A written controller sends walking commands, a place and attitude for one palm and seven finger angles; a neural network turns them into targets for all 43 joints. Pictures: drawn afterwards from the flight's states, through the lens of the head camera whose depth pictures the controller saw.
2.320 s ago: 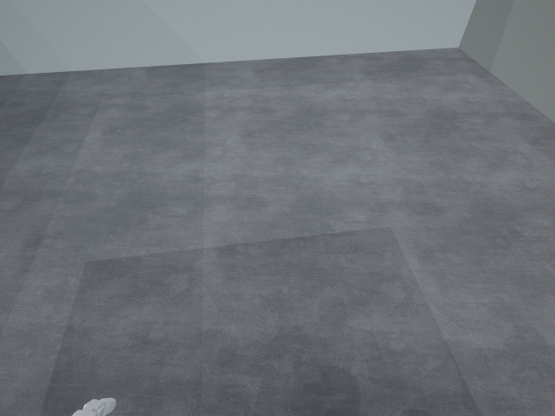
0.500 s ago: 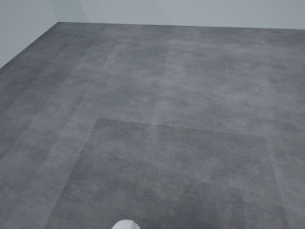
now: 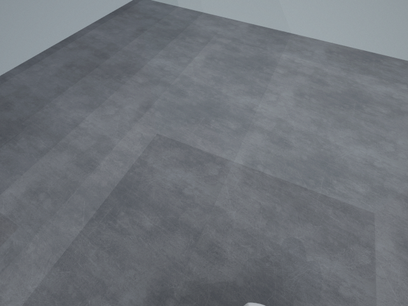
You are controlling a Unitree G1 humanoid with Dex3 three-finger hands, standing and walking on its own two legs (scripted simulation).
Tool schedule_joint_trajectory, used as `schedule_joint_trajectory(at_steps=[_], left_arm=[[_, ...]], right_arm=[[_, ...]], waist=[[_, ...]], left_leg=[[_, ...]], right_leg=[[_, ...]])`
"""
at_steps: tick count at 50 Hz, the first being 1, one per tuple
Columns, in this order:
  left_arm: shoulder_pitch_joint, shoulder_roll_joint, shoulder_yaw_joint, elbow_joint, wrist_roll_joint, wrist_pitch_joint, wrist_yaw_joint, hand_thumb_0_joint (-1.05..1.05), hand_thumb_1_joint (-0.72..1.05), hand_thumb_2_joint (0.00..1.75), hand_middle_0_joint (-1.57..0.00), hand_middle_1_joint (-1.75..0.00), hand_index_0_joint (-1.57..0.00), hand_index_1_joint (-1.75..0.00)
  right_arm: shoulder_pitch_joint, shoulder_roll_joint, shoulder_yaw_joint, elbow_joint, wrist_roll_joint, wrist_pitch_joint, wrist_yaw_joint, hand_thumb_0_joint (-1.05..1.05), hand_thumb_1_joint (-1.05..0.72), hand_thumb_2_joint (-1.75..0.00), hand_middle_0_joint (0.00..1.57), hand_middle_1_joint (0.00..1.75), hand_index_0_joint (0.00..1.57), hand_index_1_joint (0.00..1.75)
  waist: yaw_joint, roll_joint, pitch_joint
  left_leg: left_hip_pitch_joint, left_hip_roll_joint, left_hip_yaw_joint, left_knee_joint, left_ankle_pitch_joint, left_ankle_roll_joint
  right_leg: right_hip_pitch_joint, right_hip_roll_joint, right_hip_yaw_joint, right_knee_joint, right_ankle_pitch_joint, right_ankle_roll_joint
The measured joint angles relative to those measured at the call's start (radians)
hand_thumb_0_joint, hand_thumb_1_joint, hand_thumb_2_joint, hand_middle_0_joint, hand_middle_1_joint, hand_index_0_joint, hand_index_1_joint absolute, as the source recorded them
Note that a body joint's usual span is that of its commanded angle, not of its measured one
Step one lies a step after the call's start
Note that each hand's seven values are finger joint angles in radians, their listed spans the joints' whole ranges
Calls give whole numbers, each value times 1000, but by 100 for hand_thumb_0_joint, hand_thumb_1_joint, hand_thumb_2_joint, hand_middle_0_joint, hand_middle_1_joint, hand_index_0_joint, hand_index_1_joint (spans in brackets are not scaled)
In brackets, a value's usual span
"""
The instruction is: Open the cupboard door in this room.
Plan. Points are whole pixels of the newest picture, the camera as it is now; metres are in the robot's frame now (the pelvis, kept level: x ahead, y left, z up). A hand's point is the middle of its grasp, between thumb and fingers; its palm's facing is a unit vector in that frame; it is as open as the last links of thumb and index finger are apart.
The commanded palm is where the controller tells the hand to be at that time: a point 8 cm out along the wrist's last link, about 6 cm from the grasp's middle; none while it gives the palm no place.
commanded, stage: turn or walk to find it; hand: left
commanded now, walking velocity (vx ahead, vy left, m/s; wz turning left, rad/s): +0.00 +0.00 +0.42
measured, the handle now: out of the picture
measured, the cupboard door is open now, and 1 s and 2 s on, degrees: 0 0 0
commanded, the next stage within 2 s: none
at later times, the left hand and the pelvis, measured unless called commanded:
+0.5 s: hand out of the picture +0.00 +0.14 -0.15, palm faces +0.26 -0.93 -0.26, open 7.3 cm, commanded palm none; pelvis -0.02 -0.06 +0.00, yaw +14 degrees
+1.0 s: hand out of the picture -0.09 +0.22 -0.17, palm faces +0.47 -0.86 -0.23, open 7.4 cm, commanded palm none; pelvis -0.05 +0.00 +0.00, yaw +25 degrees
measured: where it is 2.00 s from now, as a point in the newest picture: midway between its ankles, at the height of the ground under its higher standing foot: outside the picture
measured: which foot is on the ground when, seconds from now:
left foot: down 0.00-0.20, up 0.22-0.68, down 0.70-1.00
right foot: up 0.00-0.16, down 0.18-0.72, up 0.74-1.00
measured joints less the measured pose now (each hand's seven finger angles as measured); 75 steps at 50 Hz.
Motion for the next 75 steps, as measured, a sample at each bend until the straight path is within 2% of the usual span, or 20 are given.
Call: schedule_joint_trajectory(at_steps=[6,9,10,12,14,17,21,26,32,35,37,39,43,47,53,60,63,67,71,75], left_arm=[[-49,-26,-7,-33,-5,-7,2,0,91,89,-20,-30,-20,-30],[-57,-40,-14,-54,-8,-23,3,0,91,89,-20,-30,-20,-30],[-58,-50,-16,-55,-5,-33,4,0,91,89,-20,-30,-20,-30],[-54,-68,-29,-60,2,-44,5,0,91,89,-20,-30,-20,-30],[-37,-79,-34,-63,3,-47,6,0,91,89,-20,-30,-20,-30],[-13,-89,-38,-55,1,-43,8,0,91,89,-20,-30,-20,-30],[10,-97,-41,-40,1,-45,9,0,90,89,-20,-30,-20,-30],[36,-92,-35,-21,7,-50,12,0,91,89,-21,-30,-21,-30],[65,-62,-24,10,16,-44,9,0,91,89,-21,-30,-21,-30],[80,-39,-15,28,12,-34,7,0,91,89,-21,-30,-21,-30],[80,-17,-6,41,5,-16,7,0,91,89,-20,-30,-20,-30],[80,-5,-2,49,6,6,10,0,91,89,-20,-30,-20,-30],[53,1,5,54,7,14,2,1,91,89,-20,-30,-20,-30],[17,2,7,32,4,1,-2,1,91,89,-20,-30,-20,-30],[-31,-8,5,5,2,1,1,0,91,89,-20,-30,-20,-30],[-80,-40,-9,-27,-6,-5,5,0,91,89,-20,-30,-20,-30],[-82,-53,-18,-46,-9,-23,6,0,91,89,-20,-30,-20,-30],[-64,-82,-34,-50,1,-38,9,0,91,89,-20,-30,-20,-30],[-31,-94,-37,-37,0,-38,12,0,91,89,-20,-30,-20,-30],[-9,-98,-38,-22,4,-42,12,0,90,89,-20,-30,-20,-30]], right_arm=[[38,-17,-17,8,-9,14,3,1,-91,-90,21,30,21,30],[59,-33,-28,12,-7,21,6,1,-91,-90,21,30,21,30],[66,-43,-33,15,-2,24,7,1,-91,-90,21,30,21,30],[74,-58,-47,23,-1,36,5,1,-91,-90,20,30,21,30],[84,-67,-56,34,-5,48,9,1,-91,-90,20,30,21,30],[92,-77,-64,48,-8,55,17,1,-91,-90,20,30,20,30],[102,-82,-66,62,-8,60,20,1,-91,-90,20,30,20,30],[84,-75,-58,78,-7,69,18,1,-91,-90,20,30,20,30],[19,-55,-40,60,4,55,15,1,-91,-90,20,30,20,30],[-8,-47,-31,35,7,34,16,1,-91,-90,20,30,20,30],[-29,-31,-26,25,4,17,16,1,-91,-90,20,30,20,30],[-39,-20,-17,13,1,6,14,1,-91,-90,20,30,20,30],[-36,-8,-6,2,-1,-3,-2,0,-91,-90,20,30,20,30],[-18,0,0,2,3,-9,-5,0,-91,-90,20,30,21,30],[26,3,-8,12,-1,-3,-3,0,-91,-90,21,30,21,30],[80,-19,-26,31,-10,15,-1,1,-91,-90,21,30,21,30],[103,-31,-35,39,-5,23,1,1,-91,-90,21,30,21,30],[113,-56,-55,49,-3,45,5,1,-91,-90,20,30,21,30],[112,-70,-66,58,-8,57,18,1,-91,-90,20,30,20,30],[104,-75,-67,61,-7,60,21,1,-91,-90,20,30,20,30]], waist=[[-33,34,-6],[-41,49,-11],[-40,67,-11],[-43,87,-7],[-43,84,-14],[-45,79,-17],[-46,71,-16],[-25,50,-3],[9,14,18],[16,1,14],[24,-33,16],[29,-37,10],[20,-20,-4],[14,-13,-8],[-13,1,-14],[-54,37,-9],[-57,48,-16],[-57,84,-15],[-55,81,-19],[-51,70,-14]], left_leg=[[-29,-17,-44,10,15,-18],[-65,-28,-64,52,6,-39],[-84,-24,-76,85,-6,-46],[-144,-30,-80,246,-155,-53],[-207,-36,-63,443,-202,-58],[-262,-8,-40,642,-140,-73],[-273,36,-33,714,-85,-96],[-226,68,-11,618,-133,-109],[-122,68,55,348,-206,-93],[-42,60,88,153,-98,-76],[-42,34,99,148,-85,-30],[-37,32,99,147,-102,4],[-5,22,71,60,-54,19],[17,3,43,-16,-2,30],[12,-22,4,-45,30,34],[-33,-40,-43,-12,39,14],[-73,-54,-62,36,28,-6],[-188,-53,-62,339,-180,-43],[-267,-10,-30,629,-145,-72],[-261,41,-21,663,-122,-97]], right_leg=[[77,32,1,-211,-13,-10],[158,52,-10,-397,81,-18],[178,62,-25,-439,87,-53],[178,62,-50,-428,90,-105],[195,47,-70,-444,98,-124],[228,36,-99,-492,121,-128],[249,28,-145,-522,132,-131],[247,11,-191,-517,127,-129],[219,-27,-233,-465,107,-104],[195,-51,-258,-399,77,-77],[149,-75,-212,-291,-9,-51],[86,-49,-134,-129,-103,-36],[3,-21,-50,67,-30,-16],[-24,-17,-8,94,40,5],[6,-4,10,-13,30,17],[95,44,5,-244,-4,-7],[180,58,-4,-443,104,-21],[202,59,-51,-468,106,-105],[240,39,-90,-511,128,-110],[255,18,-131,-521,129,-107]])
